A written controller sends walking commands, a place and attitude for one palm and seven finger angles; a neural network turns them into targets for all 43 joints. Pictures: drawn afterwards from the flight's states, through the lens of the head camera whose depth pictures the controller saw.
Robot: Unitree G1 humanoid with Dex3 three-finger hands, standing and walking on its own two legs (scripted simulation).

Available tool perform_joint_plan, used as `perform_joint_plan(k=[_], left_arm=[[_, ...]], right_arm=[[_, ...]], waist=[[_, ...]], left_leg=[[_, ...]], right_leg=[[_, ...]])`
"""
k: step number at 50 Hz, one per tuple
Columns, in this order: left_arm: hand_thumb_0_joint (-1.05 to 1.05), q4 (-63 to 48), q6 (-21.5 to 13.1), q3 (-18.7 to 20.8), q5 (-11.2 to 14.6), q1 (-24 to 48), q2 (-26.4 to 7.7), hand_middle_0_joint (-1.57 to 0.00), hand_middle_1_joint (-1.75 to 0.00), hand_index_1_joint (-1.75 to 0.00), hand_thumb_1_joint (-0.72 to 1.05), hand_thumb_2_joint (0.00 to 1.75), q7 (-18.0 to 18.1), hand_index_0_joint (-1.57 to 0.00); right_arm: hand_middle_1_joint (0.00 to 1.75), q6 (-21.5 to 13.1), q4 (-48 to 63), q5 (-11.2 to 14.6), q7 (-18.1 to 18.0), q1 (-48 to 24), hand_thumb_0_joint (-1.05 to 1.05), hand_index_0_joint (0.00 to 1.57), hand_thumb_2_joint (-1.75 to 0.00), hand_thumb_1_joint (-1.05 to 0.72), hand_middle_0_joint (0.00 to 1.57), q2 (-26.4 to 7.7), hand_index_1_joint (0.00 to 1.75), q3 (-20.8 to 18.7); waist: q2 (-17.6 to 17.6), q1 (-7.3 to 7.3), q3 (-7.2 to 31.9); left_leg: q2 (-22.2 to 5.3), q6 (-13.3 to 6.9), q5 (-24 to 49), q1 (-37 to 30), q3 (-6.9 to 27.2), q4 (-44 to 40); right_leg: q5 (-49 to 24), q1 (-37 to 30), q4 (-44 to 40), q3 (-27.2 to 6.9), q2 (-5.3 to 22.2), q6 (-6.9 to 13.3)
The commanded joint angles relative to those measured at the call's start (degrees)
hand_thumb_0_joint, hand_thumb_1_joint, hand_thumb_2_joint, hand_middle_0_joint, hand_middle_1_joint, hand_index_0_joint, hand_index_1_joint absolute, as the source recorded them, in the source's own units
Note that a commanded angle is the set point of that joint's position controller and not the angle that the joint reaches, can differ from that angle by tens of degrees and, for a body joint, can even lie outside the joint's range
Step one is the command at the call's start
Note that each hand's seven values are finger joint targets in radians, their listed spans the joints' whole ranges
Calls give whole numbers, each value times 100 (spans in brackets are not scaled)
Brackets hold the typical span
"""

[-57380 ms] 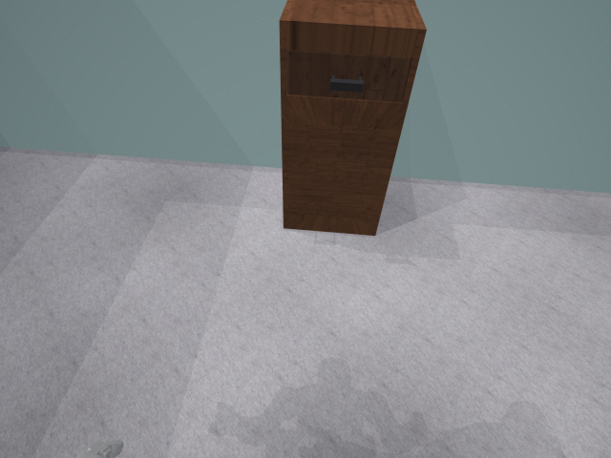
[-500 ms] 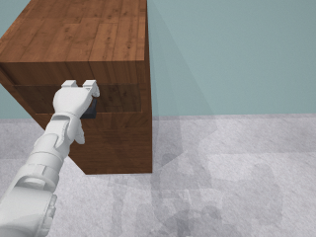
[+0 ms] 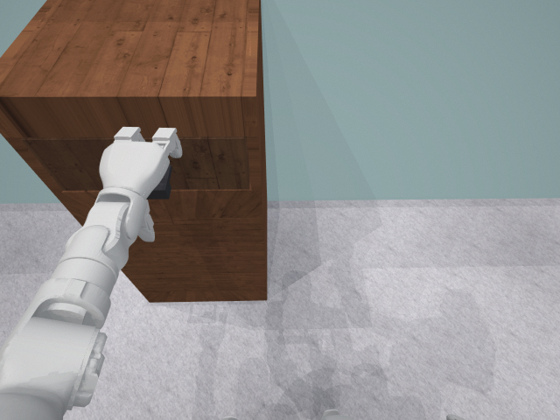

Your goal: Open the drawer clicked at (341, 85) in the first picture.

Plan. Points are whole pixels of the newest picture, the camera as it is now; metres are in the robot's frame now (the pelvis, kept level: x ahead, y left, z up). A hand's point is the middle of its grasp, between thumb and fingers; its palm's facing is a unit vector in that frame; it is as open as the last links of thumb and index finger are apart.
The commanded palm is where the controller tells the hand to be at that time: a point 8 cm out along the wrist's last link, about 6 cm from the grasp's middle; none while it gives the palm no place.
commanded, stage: re-aim the fingers above the handle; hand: left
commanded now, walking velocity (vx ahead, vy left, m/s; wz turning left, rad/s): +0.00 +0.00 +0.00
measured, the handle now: (142, 179) +0.52 +0.25 -0.01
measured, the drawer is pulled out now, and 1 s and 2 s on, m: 0.00 0.00 0.00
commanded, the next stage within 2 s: lower the fingers behind the handle in 1.08 s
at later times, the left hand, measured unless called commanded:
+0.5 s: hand (135, 176) +0.46 +0.23 +0.06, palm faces +0.13 -0.01 -0.99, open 13.8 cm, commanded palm +0.43 +0.24 +0.10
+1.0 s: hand (163, 170) +0.48 +0.19 +0.06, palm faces +0.17 +0.01 -0.99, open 13.8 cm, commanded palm +0.44 +0.25 +0.10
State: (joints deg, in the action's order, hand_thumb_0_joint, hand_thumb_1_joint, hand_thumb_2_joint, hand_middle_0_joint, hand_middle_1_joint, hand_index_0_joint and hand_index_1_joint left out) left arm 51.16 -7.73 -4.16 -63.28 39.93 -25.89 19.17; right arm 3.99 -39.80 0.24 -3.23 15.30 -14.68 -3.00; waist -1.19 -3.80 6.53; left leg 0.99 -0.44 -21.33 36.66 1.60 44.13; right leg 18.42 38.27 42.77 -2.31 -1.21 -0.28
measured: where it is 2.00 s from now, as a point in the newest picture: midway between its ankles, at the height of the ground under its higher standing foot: outside the picture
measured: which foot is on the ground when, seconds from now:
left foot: down 0.00-1.00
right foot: down 0.00-1.00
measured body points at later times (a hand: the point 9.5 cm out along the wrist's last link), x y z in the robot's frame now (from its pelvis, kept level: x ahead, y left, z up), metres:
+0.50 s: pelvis +0.01 +0.00 +0.00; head +0.08 -0.01 +0.44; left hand +0.45 +0.23 +0.11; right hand +0.07 -0.27 -0.13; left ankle +0.00 +0.11 -0.71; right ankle +0.02 -0.13 -0.71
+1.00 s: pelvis +0.00 +0.01 -0.01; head +0.09 -0.01 +0.43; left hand +0.47 +0.19 +0.11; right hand +0.07 -0.26 -0.15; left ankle +0.00 +0.11 -0.71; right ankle +0.02 -0.13 -0.71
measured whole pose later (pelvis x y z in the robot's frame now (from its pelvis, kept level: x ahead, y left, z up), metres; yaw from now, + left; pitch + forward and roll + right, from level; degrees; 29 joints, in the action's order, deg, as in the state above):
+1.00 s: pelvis +0.00 +0.01 -0.01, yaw -2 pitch +17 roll +0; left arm 50.2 -3.3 -5.3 -63.8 42.0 -24.1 26.5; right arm 7.9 -40.4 -0.2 -2.1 13.2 -15.0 -1.9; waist -2.8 -3.3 7.0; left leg 0.9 -1.1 -22.8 40.6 -0.6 46.7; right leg 19.4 43.0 45.7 -4.4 -1.4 -1.2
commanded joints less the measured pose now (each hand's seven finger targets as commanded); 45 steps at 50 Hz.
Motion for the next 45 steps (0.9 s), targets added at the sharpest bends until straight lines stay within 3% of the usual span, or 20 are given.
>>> perform_joint_plan(k=[1, 4, 6, 7, 8, 11, 15, 17, 21, 24, 28, 31, 32, 33, 35, 36, 39, 41, 43, 45], left_arm=[[0, -431, 601, 1098, 32, 2482, -2187, -30, -120, -120, -50, 30, 498, -30], [0, -233, 902, 652, 71, 2151, -1661, -30, -120, -120, -50, 30, 260, -30], [0, -207, 925, 434, 177, 1962, -1374, -30, -120, -120, -50, 30, -31, -30], [0, -344, 871, 163, 252, 1991, -1096, -30, -120, -120, -50, 30, -186, -30], [0, -457, 782, 205, 303, 1986, -1137, -30, -120, -120, -50, 30, -317, -30], [0, -1392, 275, -143, 472, 2339, -720, -30, -120, -120, -50, 30, -576, -30], [0, -1894, -303, 493, 307, 2622, -1419, -30, -120, -120, -50, 30, -257, -30], [0, -1784, -355, 1069, 128, 2425, -1985, -30, -120, -120, -50, 30, 148, -30], [0, -1154, 253, 1452, 27, 1994, -2233, -30, -120, -120, -50, 30, 772, -30], [0, -569, 923, 1154, 55, 1670, -2063, -30, -120, -120, -50, 30, 715, -30], [0, -300, 1280, 260, 299, 1724, -1273, -30, -120, -120, -50, 30, -124, -30], [0, -1197, 768, -620, 610, 2311, -366, -30, -120, -120, -50, 30, -823, -30], [0, -1493, 498, -725, 700, 2453, -247, -30, -120, -120, -50, 30, -986, -30], [0, -1537, 257, -469, 692, 2508, -551, -30, -120, -120, -50, 30, -1053, -30], [0, -2019, -235, -342, 634, 2856, -708, -30, -120, -120, -50, 30, -1010, -30], [0, -2257, -469, -119, 572, 3115, -975, -30, -120, -120, -50, 30, -869, -30], [0, -1906, -643, 829, 179, 3016, -1845, -30, -120, -120, -50, 30, -86, -30], [0, -1513, -336, 1749, 58, 2779, -2825, -30, -120, -120, -50, 30, 491, -30], [0, -1183, 235, 1455, -12, 2449, -2451, -30, -120, -120, -50, 30, 945, -30], [0, -508, 938, 1180, -70, 2203, -2242, -30, -120, -120, -50, 30, 1089, -30]], right_arm=[[30, -27, 385, -28, 30, 347, 0, 20, -90, -90, 20, -820, 30, -224], [30, 13, 491, 8, 66, 445, 0, 20, -90, -90, 20, -829, 30, -269], [30, 32, 557, 25, 41, 518, 0, 20, -90, -90, 20, -875, 30, -303], [30, 22, 587, 50, 9, 529, 0, 20, -90, -90, 20, -870, 30, -313], [30, 23, 577, 56, -26, 548, 0, 20, -90, -90, 20, -897, 30, -332], [30, -34, 608, 19, -136, 544, 0, 20, -90, -90, 20, -846, 30, -381], [30, -85, 468, -35, -182, 622, 0, 20, -90, -90, 20, -786, 30, -379], [30, -79, 399, -64, -118, 585, 0, 20, -90, -90, 20, -773, 30, -365], [30, 27, 327, -102, 99, 341, 0, 20, -90, -90, 20, -782, 30, -282], [30, 109, 388, -33, 135, 255, 0, 20, -90, -90, 20, -804, 30, -264], [30, 146, 533, 113, 17, 384, 0, 20, -90, -90, 20, -913, 30, -307], [30, 51, 629, 96, -151, 372, 0, 20, -90, -90, 20, -886, 30, -344], [30, -10, 589, 59, -212, 379, 0, 20, -90, -90, 20, -867, 30, -344], [30, -40, 527, 34, -267, 406, 0, 20, -90, -90, 20, -869, 30, -338], [30, -112, 491, -18, -310, 494, 0, 20, -90, -90, 20, -798, 30, -341], [30, -131, 450, -51, -312, 538, 0, 20, -90, -90, 20, -790, 30, -349], [30, -153, 372, -64, -216, 588, 0, 20, -90, -90, 20, -731, 30, -316], [30, -56, 334, -117, -88, 417, 0, 20, -90, -90, 20, -805, 30, -226], [30, 20, 475, -127, 4, 191, 0, 20, -90, -90, 20, -692, 30, -147], [30, 123, 419, -125, 93, 148, 0, 20, -90, -90, 20, -753, 30, -141]], waist=[[-283, 196, 2232], [-211, 173, 2477], [176, 45, 2563], [245, -43, 2443], [412, -75, 2307], [316, -238, 2193], [-240, -88, 2089], [-507, 117, 2192], [-512, 350, 2218], [-171, 373, 2273], [499, -40, 2183], [611, -441, 1967], [458, -480, 1832], [454, -460, 1646], [37, -430, 1683], [-330, -345, 1793], [-805, -68, 2041], [-742, 293, 2229], [-749, 410, 2362], [-665, 423, 2408]], left_leg=[[126, -92, 1495, -777, -308, -522], [76, -89, 1882, -964, -415, -498], [41, -114, 2043, -1051, -392, -473], [24, -145, 1951, -1105, -412, -494], [14, -173, 1877, -1122, -380, -508], [5, -222, 1923, -1455, -309, -503], [35, -163, 2008, -1516, -181, -428], [61, -101, 2231, -1395, -156, -359], [99, -32, 2227, -950, -271, -367], [103, -53, 2025, -775, -429, -478], [25, -152, 1855, -1001, -449, -593], [21, -254, 1644, -1472, -355, -586], [30, -273, 1579, -1602, -319, -563], [38, -272, 1492, -1600, -262, -531], [55, -227, 1600, -1739, -163, -428], [53, -174, 1695, -1773, -132, -398], [83, -50, 1862, -1464, -44, -159], [135, -26, 1859, -860, -60, -116], [178, 5, 1981, -624, -240, -143], [143, 60, 2078, -586, -373, -198]], right_leg=[[-1223, -1200, -401, 235, -131, 280], [-1713, -1373, -407, 246, -141, 255], [-1926, -1527, -463, 242, -150, 231], [-1904, -1462, -539, 229, -138, 200], [-1868, -1440, -591, 210, -140, 192], [-1765, -1242, -691, 187, -133, 196], [-1556, -887, -509, 218, -147, 266], [-1617, -909, -348, 242, -168, 312], [-1670, -1132, -203, 296, -173, 335], [-1828, -1485, -321, 249, -151, 269], [-1945, -1630, -619, 231, -131, 185], [-1731, -1348, -858, 189, -97, 139], [-1598, -1129, -867, 194, -91, 133], [-1456, -934, -843, 195, -89, 144], [-1325, -612, -698, 206, -88, 198], [-1240, -524, -616, 215, -84, 240], [-1110, -206, -234, 306, -134, 331], [-1136, -512, -12, 301, -142, 357], [-1393, -801, 67, 342, -137, 339], [-1603, -938, 35, 353, -155, 317]])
